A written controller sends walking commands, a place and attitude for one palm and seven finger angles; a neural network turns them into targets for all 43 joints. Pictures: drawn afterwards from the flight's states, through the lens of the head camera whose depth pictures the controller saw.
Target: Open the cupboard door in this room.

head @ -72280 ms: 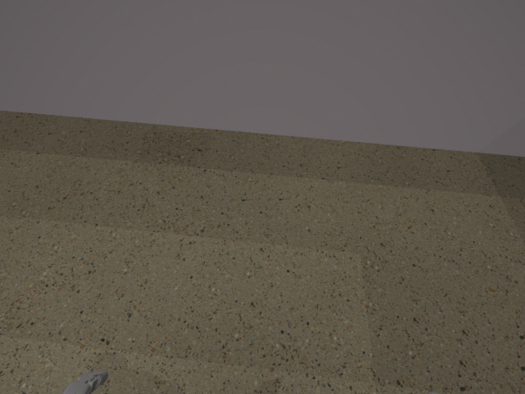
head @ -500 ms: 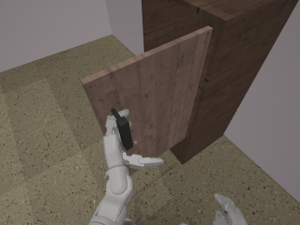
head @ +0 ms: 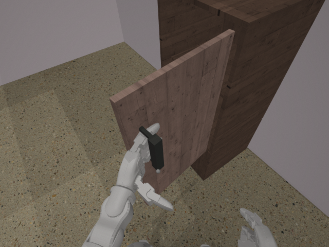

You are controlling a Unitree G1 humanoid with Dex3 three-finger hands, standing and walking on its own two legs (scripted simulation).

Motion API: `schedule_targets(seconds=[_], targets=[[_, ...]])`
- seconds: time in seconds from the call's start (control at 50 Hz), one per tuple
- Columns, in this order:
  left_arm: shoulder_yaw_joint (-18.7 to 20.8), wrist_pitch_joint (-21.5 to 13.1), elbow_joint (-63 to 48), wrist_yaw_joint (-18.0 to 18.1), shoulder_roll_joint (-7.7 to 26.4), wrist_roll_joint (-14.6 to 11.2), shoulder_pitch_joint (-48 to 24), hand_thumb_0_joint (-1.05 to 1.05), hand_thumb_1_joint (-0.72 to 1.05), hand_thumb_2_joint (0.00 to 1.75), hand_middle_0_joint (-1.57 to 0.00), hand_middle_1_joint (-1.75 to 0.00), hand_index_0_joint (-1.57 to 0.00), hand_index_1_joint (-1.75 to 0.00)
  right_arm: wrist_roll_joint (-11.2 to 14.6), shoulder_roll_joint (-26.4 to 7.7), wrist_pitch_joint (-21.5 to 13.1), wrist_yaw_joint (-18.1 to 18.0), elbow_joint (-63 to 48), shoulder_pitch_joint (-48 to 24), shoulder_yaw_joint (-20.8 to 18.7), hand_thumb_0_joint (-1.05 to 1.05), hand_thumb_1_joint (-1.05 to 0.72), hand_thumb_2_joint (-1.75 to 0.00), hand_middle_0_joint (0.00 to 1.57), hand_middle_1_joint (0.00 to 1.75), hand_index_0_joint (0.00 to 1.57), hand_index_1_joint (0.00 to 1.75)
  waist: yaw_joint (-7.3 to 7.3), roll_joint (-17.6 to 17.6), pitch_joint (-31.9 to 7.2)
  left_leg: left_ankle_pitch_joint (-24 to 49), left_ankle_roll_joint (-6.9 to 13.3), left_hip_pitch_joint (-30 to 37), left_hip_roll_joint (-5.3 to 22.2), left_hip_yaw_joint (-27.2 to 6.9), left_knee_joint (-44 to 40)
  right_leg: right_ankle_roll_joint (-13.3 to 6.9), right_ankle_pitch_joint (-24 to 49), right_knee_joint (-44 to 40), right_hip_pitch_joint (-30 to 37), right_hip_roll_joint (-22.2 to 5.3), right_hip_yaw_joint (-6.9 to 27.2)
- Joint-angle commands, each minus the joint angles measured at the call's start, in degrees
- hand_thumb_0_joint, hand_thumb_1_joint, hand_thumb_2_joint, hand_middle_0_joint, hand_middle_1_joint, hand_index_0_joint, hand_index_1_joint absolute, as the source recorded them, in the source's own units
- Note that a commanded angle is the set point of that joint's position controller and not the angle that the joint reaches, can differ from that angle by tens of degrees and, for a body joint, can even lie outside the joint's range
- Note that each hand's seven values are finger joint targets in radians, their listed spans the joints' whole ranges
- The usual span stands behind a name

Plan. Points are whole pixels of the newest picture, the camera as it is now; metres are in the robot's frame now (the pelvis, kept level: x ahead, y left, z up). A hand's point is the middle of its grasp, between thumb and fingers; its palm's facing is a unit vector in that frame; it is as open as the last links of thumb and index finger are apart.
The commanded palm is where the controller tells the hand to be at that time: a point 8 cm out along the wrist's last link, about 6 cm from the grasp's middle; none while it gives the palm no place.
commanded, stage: slide the hand sideways off the handle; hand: left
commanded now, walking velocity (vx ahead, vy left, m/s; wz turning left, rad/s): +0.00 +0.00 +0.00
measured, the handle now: (151, 148) +0.34 +0.05 +0.05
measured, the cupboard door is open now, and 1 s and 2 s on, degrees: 98 96 96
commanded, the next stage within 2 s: draw the hand back to the body in 0.90 s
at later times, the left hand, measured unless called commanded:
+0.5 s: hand (140, 184) +0.25 +0.07 +0.06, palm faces -0.13 -0.99 -0.02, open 16.1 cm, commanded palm +0.22 +0.14 +0.05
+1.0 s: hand (113, 200) +0.21 +0.12 +0.05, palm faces -0.12 -0.99 -0.03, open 16.3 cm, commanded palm +0.20 +0.18 +0.06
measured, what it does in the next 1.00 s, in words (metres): stands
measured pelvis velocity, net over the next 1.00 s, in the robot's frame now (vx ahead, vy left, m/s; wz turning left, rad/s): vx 0.02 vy -0.02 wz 0.01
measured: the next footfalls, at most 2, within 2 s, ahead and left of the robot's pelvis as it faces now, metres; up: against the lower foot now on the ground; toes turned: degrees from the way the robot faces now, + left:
none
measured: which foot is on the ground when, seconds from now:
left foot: down 0.00-1.00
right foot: down 0.00-1.00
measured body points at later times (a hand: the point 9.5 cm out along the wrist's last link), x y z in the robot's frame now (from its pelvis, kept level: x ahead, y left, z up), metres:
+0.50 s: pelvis +0.02 -0.02 -0.01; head +0.06 -0.04 +0.44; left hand +0.25 +0.12 +0.06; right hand +0.19 -0.24 -0.09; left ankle +0.03 +0.09 -0.69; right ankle +0.02 -0.11 -0.69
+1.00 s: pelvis +0.02 -0.02 -0.02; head +0.06 -0.04 +0.43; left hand +0.22 +0.17 +0.06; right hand +0.20 -0.25 -0.10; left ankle +0.03 +0.09 -0.69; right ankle +0.02 -0.11 -0.69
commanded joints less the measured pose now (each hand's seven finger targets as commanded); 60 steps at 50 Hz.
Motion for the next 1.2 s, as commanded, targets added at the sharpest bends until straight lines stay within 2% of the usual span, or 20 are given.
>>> schedule_targets(seconds=[0.0,0.02,0.08,0.12,0.18,0.28,0.34,0.38,0.42,0.44,0.46,0.56,0.72,0.84,0.86,0.98,1.02,1.06,1.1,1.18], targets=[[6.2,-4.8,-14.6,4.5,0.8,2.1,-4.3,0.0,-0.5,0.3,-0.15,-0.3,-0.15,-0.3,-0.8,-5.2,-3.2,0.6,-10.5,-4.8,-2.7,0.0,-0.9,-0.9,0.2,0.3,0.2,0.3,2.43,-7.7,-11.4,5.1,-1.3,7.1,-0.1,-4.5,-9.4,-1.1,6.1,-8.2,3.7,1.6,1.1],[4.4,-5.2,-15.0,4.9,-0.3,3.5,-4.4,0.0,-0.5,0.3,-0.15,-0.3,-0.15,-0.3,-0.9,-4.9,-2.9,1.1,-10.8,-4.9,-2.6,0.0,-0.9,-0.9,0.2,0.3,0.2,0.3,1.6,-7.1,-10.4,4.7,-1.3,6.9,0.0,-4.4,-9.1,-1.1,5.8,-7.6,2.4,1.4,1.0],[3.7,-6.8,-18.2,5.6,0.9,6.5,-5.7,0.0,-0.5,0.3,-0.15,-0.3,-0.15,-0.3,-1.3,-4.8,-2.5,1.8,-11.3,-4.8,-2.9,0.0,-0.9,-0.9,0.2,0.3,0.2,0.3,1.05,-3.2,-10.6,4.1,-1.3,6.2,0.1,-4.3,-7.5,-1.5,5.2,-6.3,0.3,1.2,1.7],[3.8,-6.8,-18.7,5.1,1.6,6.9,-3.4,0.0,-0.5,0.3,-0.15,-0.3,-0.15,-0.3,-1.3,-4.9,-2.2,1.8,-11.9,-4.8,-3.1,0.0,-0.9,-0.9,0.2,0.3,0.2,0.3,0.76,-3.9,-10.6,3.6,-1.1,5.7,0.2,-4.2,-7.0,-1.4,5.1,-6.5,0.4,1.4,2.0],[5.2,-6.1,-21.3,3.4,2.8,5.0,-0.6,0.0,-0.5,0.3,-0.15,-0.3,-0.15,-0.3,-1.0,-5.1,-2.0,1.3,-12.7,-4.5,-3.0,0.0,-0.9,-0.9,0.2,0.3,0.2,0.3,1.22,-3.1,-12.1,3.7,-1.1,5.8,0.0,-4.0,-6.9,-1.4,5.8,-6.7,2.0,1.7,2.2],[6.5,-4.7,-24.8,0.9,3.2,1.7,4.3,0.0,-0.5,0.3,-0.15,-0.3,-0.15,-0.3,-0.4,-5.2,-2.6,0.3,-13.3,-4.0,-3.0,0.0,-0.9,-0.9,0.2,0.3,0.2,0.3,0.83,-6.7,-12.2,6.1,-0.9,5.3,-0.2,-3.6,-6.4,-0.7,9.7,-7.5,4.6,1.8,2.5],[9.8,-4.7,-25.3,-0.4,5.6,0.4,9.2,0.0,-0.5,0.3,-0.15,-0.3,-0.15,-0.3,-0.3,-5.3,-3.0,-0.1,-13.1,-3.6,-3.0,0.0,-0.9,-0.9,0.2,0.3,0.2,0.3,1.21,-8.8,-11.7,7.5,-0.9,4.1,-0.3,-3.3,-5.9,-0.5,12.2,-7.6,5.9,1.7,3.0],[9.3,-5.1,-26.6,-1.4,5.4,0.4,10.5,0.0,-0.5,0.3,-0.15,-0.3,-0.15,-0.3,-0.4,-5.2,-3.4,-0.2,-13.2,-3.4,-3.1,0.0,-0.9,-0.9,0.2,0.3,0.2,0.3,0.68,-8.1,-10.9,8.3,-0.9,3.7,-0.5,-3.1,-5.2,-0.3,13.8,-7.3,5.4,1.6,3.3],[10.2,-5.6,-27.8,-2.4,6.4,0.2,12.5,0.0,-0.5,0.3,-0.15,-0.3,-0.15,-0.3,-0.5,-5.2,-3.8,-0.2,-13.2,-3.4,-3.0,0.0,-0.9,-0.9,0.2,0.3,0.2,0.3,0.9,-6.7,-10.8,8.6,-0.9,3.0,-0.6,-3.1,-4.6,-0.3,14.4,-6.8,5.5,1.4,3.7],[12.4,-5.9,-27.7,-2.7,8.5,0.1,14.0,0.0,-0.5,0.3,-0.15,-0.3,-0.15,-0.3,-0.5,-5.3,-3.9,-0.3,-13.0,-3.2,-3.3,0.0,-0.9,-0.9,0.2,0.3,0.2,0.3,1.21,-6.3,-10.7,8.6,-1.0,2.4,-0.6,-3.0,-4.0,-0.3,14.4,-6.6,5.3,1.3,4.1],[11.8,-6.3,-28.7,-3.4,7.9,0.0,14.4,0.0,-0.5,0.3,-0.15,-0.3,-0.15,-0.3,-0.5,-5.2,-4.0,-0.3,-13.1,-3.1,-3.2,0.0,-0.9,-0.9,0.2,0.3,0.2,0.3,1.01,-5.6,-11.4,9.5,-0.9,2.8,-0.7,-2.9,-3.6,-0.3,15.8,-6.3,5.4,1.3,4.1],[14.4,-7.1,-31.7,-6.6,10.0,-2.2,20.4,0.0,-0.5,0.3,-0.15,-0.3,-0.15,-0.3,-0.3,-5.5,-4.8,-0.5,-13.5,-2.3,-3.6,0.0,-0.9,-0.9,0.2,0.3,0.2,0.3,0.64,-5.1,-12.1,10.7,-1.1,1.4,-0.8,-2.9,-1.8,0.3,19.6,-5.7,6.2,0.9,5.2],[17.1,-8.4,-32.8,-11.2,11.9,-5.3,23.3,0.0,-0.5,0.3,-0.15,-0.3,-0.15,-0.3,0.0,-6.1,-6.1,-1.5,-13.6,-2.2,-4.0,0.0,-0.9,-0.9,0.2,0.3,0.2,0.3,-0.02,-6.8,-11.8,8.7,-1.2,-2.7,-0.8,-3.3,1.3,1.3,17.6,-5.8,5.3,0.1,7.6],[20.9,-8.0,-33.1,-14.3,14.8,-7.6,25.8,0.0,-0.5,0.3,-0.15,-0.3,-0.15,-0.3,0.5,-6.3,-6.3,-2.3,-13.4,-2.2,-4.4,0.0,-0.9,-0.9,0.2,0.3,0.2,0.3,0.21,-6.2,-12.8,9.2,-1.2,-3.2,-0.8,-3.4,2.3,1.7,18.6,-5.7,5.8,-0.1,8.2],[19.7,-8.0,-33.7,-14.8,13.8,-7.8,25.6,0.0,-0.5,0.3,-0.15,-0.3,-0.15,-0.3,0.5,-6.4,-6.4,-2.3,-13.7,-2.4,-4.2,0.0,-0.9,-0.9,0.2,0.3,0.2,0.3,0.16,-4.7,-12.6,9.0,-1.2,-2.9,-0.9,-3.4,2.0,1.4,17.3,-5.5,5.1,0.0,7.7],[19.0,-7.4,-33.3,-15.2,13.7,-8.2,22.6,0.0,-0.5,0.3,-0.15,-0.3,-0.15,-0.3,0.6,-6.8,-7.4,-2.8,-13.7,-2.5,-4.0,0.0,-0.9,-0.9,0.2,0.3,0.2,0.3,-0.52,-4.2,-10.2,7.1,-1.1,-2.5,-0.5,-4.0,1.9,0.6,10.2,-5.2,0.4,1.1,5.8],[20.8,-7.0,-36.5,-14.5,15.5,-8.4,24.1,0.0,-0.5,0.3,-0.15,-0.3,-0.15,-0.3,0.7,-6.6,-7.5,-2.8,-14.5,-2.5,-4.1,0.0,-0.9,-0.9,0.2,0.3,0.2,0.3,0.91,-3.0,-12.5,8.2,-1.0,-0.9,-0.4,-4.0,0.7,0.2,10.3,-5.3,2.7,1.3,5.4],[21.2,-6.3,-39.8,-13.7,16.2,-8.4,24.6,0.0,-0.5,0.3,-0.15,-0.3,-0.15,-0.3,1.0,-6.4,-7.7,-2.9,-15.1,-2.5,-3.9,0.0,-0.9,-0.9,0.2,0.3,0.2,0.3,1.61,-0.2,-14.2,9.4,-0.9,2.4,-0.3,-4.2,-1.4,-0.3,10.7,-5.0,3.5,1.9,3.7],[22.8,-4.9,-40.8,-12.8,17.4,-8.3,25.7,0.0,-0.5,0.3,-0.15,-0.3,-0.15,-0.3,1.2,-6.3,-7.5,-3.0,-15.0,-2.4,-3.9,0.0,-0.9,-0.9,0.2,0.3,0.2,0.3,1.87,-0.1,-14.9,10.3,-0.9,3.9,-0.1,-4.5,-2.8,-0.5,11.4,-5.1,4.7,2.3,2.6],[21.1,-1.6,-39.7,-12.5,15.0,-8.7,27.7,0.0,-0.5,0.3,-0.15,-0.3,-0.15,-0.3,1.7,-6.2,-7.3,-3.0,-15.3,-2.7,-3.4,0.0,-0.9,-0.9,0.2,0.3,0.2,0.3,1.05,-1.8,-9.7,8.3,-1.1,4.7,0.2,-4.9,-5.4,0.0,9.9,-6.9,3.6,2.7,1.1]])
